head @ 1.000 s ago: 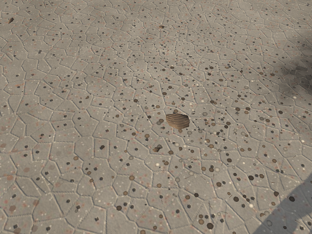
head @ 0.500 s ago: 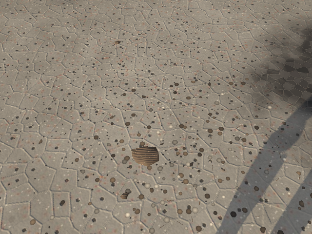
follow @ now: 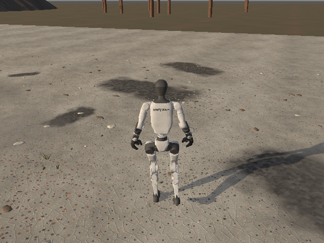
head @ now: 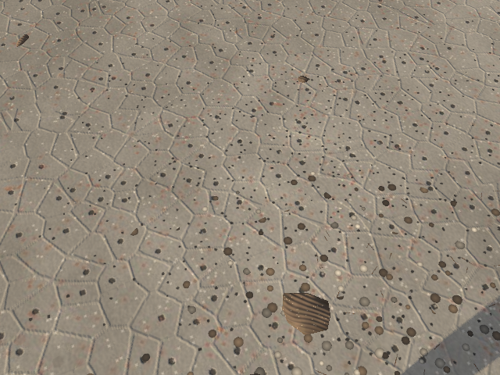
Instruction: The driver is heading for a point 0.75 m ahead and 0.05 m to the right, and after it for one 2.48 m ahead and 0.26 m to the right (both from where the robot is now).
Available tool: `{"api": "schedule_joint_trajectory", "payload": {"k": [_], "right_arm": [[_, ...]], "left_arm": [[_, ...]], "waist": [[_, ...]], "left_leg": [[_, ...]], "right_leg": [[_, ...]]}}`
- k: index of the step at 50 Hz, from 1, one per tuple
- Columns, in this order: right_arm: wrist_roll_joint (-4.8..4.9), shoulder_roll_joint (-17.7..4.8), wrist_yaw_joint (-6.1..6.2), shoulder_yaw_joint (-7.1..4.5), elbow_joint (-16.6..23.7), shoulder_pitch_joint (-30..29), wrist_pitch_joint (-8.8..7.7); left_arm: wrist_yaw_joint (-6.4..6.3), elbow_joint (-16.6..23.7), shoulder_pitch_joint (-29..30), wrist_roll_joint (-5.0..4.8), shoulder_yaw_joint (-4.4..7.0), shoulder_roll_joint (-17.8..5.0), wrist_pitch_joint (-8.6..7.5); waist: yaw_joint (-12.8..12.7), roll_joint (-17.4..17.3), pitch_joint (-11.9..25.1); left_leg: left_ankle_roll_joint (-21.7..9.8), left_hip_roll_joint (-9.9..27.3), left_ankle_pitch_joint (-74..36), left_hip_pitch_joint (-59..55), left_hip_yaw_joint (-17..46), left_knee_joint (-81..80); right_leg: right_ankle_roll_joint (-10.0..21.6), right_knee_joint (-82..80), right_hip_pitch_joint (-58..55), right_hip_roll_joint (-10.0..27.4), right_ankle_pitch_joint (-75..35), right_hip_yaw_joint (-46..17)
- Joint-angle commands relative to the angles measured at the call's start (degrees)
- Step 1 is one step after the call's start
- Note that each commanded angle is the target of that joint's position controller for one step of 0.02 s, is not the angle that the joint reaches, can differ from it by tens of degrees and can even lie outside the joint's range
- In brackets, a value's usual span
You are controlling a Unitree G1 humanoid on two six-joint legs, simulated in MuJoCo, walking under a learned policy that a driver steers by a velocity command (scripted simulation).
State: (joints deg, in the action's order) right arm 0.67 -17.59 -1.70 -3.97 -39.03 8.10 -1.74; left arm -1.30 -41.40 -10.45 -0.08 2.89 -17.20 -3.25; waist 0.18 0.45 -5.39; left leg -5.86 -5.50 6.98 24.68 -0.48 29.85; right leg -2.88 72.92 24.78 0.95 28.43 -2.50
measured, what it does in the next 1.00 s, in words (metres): walks ahead: right foot, then right foot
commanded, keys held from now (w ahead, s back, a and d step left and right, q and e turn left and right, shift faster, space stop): q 0.12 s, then no key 0.20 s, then e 0.50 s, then w+e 0.14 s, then w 0.02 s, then w+q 0.02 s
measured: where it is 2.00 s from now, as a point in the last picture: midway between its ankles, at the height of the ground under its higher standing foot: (306, 294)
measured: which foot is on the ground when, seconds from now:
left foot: down 0.00-1.00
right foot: up 0.00-0.32, down 0.34-0.70, up 0.72-0.98, down 1.00-1.00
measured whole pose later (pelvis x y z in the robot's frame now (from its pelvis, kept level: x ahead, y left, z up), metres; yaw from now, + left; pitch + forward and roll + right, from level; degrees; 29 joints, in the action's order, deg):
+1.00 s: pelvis +0.13 -0.09 +0.00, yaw -8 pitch +2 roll +1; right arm 1.3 -17.7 0.8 -4.8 -41.5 13.3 0.2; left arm 1.7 -34.3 -9.6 -1.7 3.7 -17.0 2.4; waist 2.0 -0.9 -0.9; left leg 1.6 5.5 20.9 11.4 -7.5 30.8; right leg 0.6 35.0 18.1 1.5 20.6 2.6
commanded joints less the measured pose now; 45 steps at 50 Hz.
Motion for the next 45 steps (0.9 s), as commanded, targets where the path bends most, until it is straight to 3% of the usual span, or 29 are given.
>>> {"api": "schedule_joint_trajectory", "payload": {"k": [1,4,6,8,11,14,16,17,18,19,20,21,22,23,24,29,32,34,35,36,37,38,39,41,43,45], "right_arm": [[-0.65,-7.4,0.9,-2.17,4.2,0.9,-0.08],[-0.62,-9.0,1.8,-2.72,3.8,1.1,0.36],[-0.12,-9.5,2.59,-2.86,3.8,1.0,1.33],[-0.01,-8.8,3.23,-2.49,4.1,0.1,2.29],[-0.62,-7.7,3.44,-1.85,3.9,0.3,3.03],[-0.97,-6.8,2.99,-1.12,3.4,0.9,3.26],[-0.4,-5.2,2.88,-0.23,3.3,-0.1,3.31],[-0.84,-2.5,2.87,0.76,2.6,1.8,3.02],[-2.69,-0.2,2.79,1.5,1.8,7.0,2.53],[-2.36,-1.1,2.69,1.05,1.2,9.5,2.22],[-2.92,-3.5,2.81,0.78,0.6,7.7,2.15],[-2.73,-4.1,2.76,0.42,0.5,4.7,2.29],[-2.53,-4.4,2.84,0.15,0.4,2.3,2.8],[-2.33,-5.6,2.95,-0.28,1.0,1.4,3.33],[-1.96,-5.2,3.02,-0.32,1.1,1.4,3.45],[-1.41,-3.6,3.67,-1.06,0.7,2.4,2.78],[-1.17,-3.3,3.52,-1.72,0.6,3.3,2.55],[-1.23,-5.2,3.55,-2.59,0.5,4.1,2.63],[-1.47,-6.5,3.75,-3.0,0.6,4.7,2.68],[-1.82,-7.4,3.95,-3.1,0.9,4.6,2.49],[-2.03,-6.7,4.27,-2.7,1.9,4.3,2.03],[-1.9,-6.5,4.5,-2.4,2.6,3.5,1.63],[-1.36,-6.6,4.62,-2.38,2.9,1.1,1.46],[-0.78,-8.0,4.71,-2.84,2.4,0.5,1.72],[-0.7,-8.8,4.58,-3.2,1.9,2.4,2.49],[-0.14,-9.6,3.96,-3.48,1.6,3.3,2.31]], "left_arm": [[-0.84,4.0,-3.4,0.6,2.04,-7.0,0.7],[-1.4,3.8,-3.7,1.03,1.34,-4.8,1.46],[-1.56,4.2,-2.0,1.03,1.22,-4.7,1.87],[-1.35,4.2,-0.6,0.61,1.15,-4.7,2.26],[-0.85,5.0,2.4,0.26,1.08,-4.6,2.31],[-0.16,5.6,3.5,0.23,1.15,-4.9,1.5],[0.43,5.1,1.2,0.33,1.08,-3.9,0.61],[0.64,4.8,0.3,1.21,0.95,-4.4,0.17],[0.53,5.7,1.1,2.26,1.21,-8.0,0.17],[0.66,4.9,4.5,3.31,0.2,-5.3,0.37],[1.09,5.4,6.2,2.2,-0.48,-2.1,0.37],[1.5,4.7,5.0,1.42,-0.13,-2.8,0.44],[1.8,4.4,3.6,0.75,0.51,-5.3,0.49],[1.88,5.0,3.9,0.22,1.08,-7.5,0.44],[1.78,5.2,3.9,0.07,1.37,-8.5,0.49],[0.7,7.2,2.5,-0.89,2.14,-8.1,2.07],[0.33,8.9,3.5,-1.03,2.55,-7.9,3.38],[0.47,10.3,4.5,-1.22,2.49,-7.0,3.89],[0.67,10.5,4.1,-1.11,2.35,-6.3,4.07],[0.93,10.5,3.1,-0.67,2.37,-5.7,4.14],[1.12,10.7,3.6,-0.44,3.1,-7.2,4.21],[1.23,10.4,3.2,-0.79,3.84,-8.3,4.49],[1.25,9.9,2.5,-1.25,3.72,-7.2,4.99],[1.32,10.4,4.3,-1.32,2.71,-4.7,5.48],[2.24,11.6,5.9,-1.6,1.93,-3.4,5.6],[3.03,12.5,7.0,-1.88,1.69,-3.5,5.56]], "waist": [[-1.7,-2.1,11.4],[-2.1,-3.1,13.0],[-1.6,-4.1,14.5],[-0.9,-5.4,14.9],[0.7,-7.6,13.1],[1.5,-8.8,12.2],[-0.7,-8.5,11.6],[-0.9,-6.4,11.7],[3.3,3.8,13.3],[6.7,11.9,11.8],[5.3,9.9,10.9],[3.4,8.4,10.4],[2.0,7.2,9.4],[1.5,6.8,7.5],[1.8,7.2,7.0],[0.5,6.5,10.2],[0.5,4.2,11.1],[0.3,-2.1,10.1],[0.5,-6.8,9.0],[0.5,-12.0,9.0],[1.4,-11.5,9.0],[1.0,-6.7,8.5],[-0.4,-4.3,7.3],[0.7,-5.9,6.0],[2.6,-7.8,7.8],[3.6,-9.4,7.8]], "left_leg": [[-12.0,16.0,-29.6,-12.9,19.2,-10.7],[-11.0,14.0,-34.4,-10.2,16.2,-9.6],[-9.6,12.9,-29.3,-10.4,16.4,-8.7],[-7.9,12.2,-20.1,-10.0,16.4,-8.7],[-7.1,12.3,-10.0,-9.0,18.4,-8.4],[-7.0,13.6,-12.4,-11.1,21.2,-5.1],[-4.8,12.2,-12.4,-11.0,21.7,-2.0],[-1.5,10.2,-7.2,-9.3,20.2,-0.6],[2.1,4.8,6.7,-7.2,13.9,6.2],[5.1,3.2,17.5,-7.6,9.7,4.5],[6.6,5.2,13.2,-11.9,9.0,1.4],[6.6,4.4,8.8,-13.5,8.3,-0.4],[6.3,4.0,6.5,-14.3,7.7,-0.2],[5.7,4.1,5.6,-13.1,7.4,0.2],[5.2,4.1,5.4,-12.7,6.8,0.5],[5.5,3.3,4.6,-10.5,3.9,3.8],[4.7,4.2,3.4,-12.1,4.0,2.5],[1.7,8.9,-1.2,-15.6,8.1,-2.4],[-1.9,14.7,-7.1,-18.1,13.5,-5.5],[-7.3,23.2,-15.5,-20.0,20.4,-7.9],[-11.8,29.3,-23.6,-20.4,24.4,-8.7],[-12.5,29.8,-26.6,-20.0,23.0,-8.4],[-10.2,27.3,-24.9,-19.7,18.4,-7.9],[-7.2,23.1,-24.3,-20.9,11.3,-8.0],[-6.1,20.9,-12.1,-20.3,6.7,-10.3],[-5.5,20.8,1.3,-17.7,4.8,-12.7]], "right_leg": [[-1.1,-3.5,6.7,2.4,-3.5,-2.5],[-2.9,-11.8,5.6,1.2,-6.8,-1.6],[-3.7,-16.1,5.3,0.6,-10.5,-2.1],[-3.9,-20.2,4.3,0.6,-14.3,-2.1],[-3.3,-26.0,2.2,0.8,-15.3,-2.1],[-1.8,-32.5,-0.7,0.3,-12.4,-1.5],[0.4,-45.6,-7.6,-0.1,-19.8,-0.4],[2.2,-51.6,-13.3,3.5,-30.1,-3.7],[5.9,-51.4,-17.9,12.6,-45.4,-13.2],[13.4,-50.7,-12.9,16.1,-46.4,-17.9],[13.4,-51.2,-9.8,13.2,-39.7,-16.7],[10.1,-50.3,-9.7,8.8,-32.5,-13.0],[8.2,-50.0,-8.5,6.6,-27.3,-11.5],[7.8,-50.2,-7.5,6.3,-25.0,-12.0],[7.8,-49.9,-7.4,6.2,-25.6,-12.6],[11.6,-46.0,-11.0,6.8,-35.3,-17.7],[11.3,-43.9,-8.6,5.1,-34.0,-18.5],[7.9,-38.8,-2.6,0.5,-27.0,-13.1],[5.2,-33.4,2.6,-3.0,-19.8,-8.0],[3.1,-25.6,6.8,-5.1,-5.1,-3.1],[1.7,-13.0,10.2,-3.3,7.4,-2.3],[0.8,-5.6,11.9,-1.9,8.1,-3.4],[0.2,-5.8,12.4,-0.3,5.4,-3.8],[-0.9,-11.6,12.7,1.0,-0.5,-1.0],[-0.9,-18.6,7.9,1.3,-3.9,2.6],[0.4,-26.2,2.3,1.2,-4.1,4.7]]}}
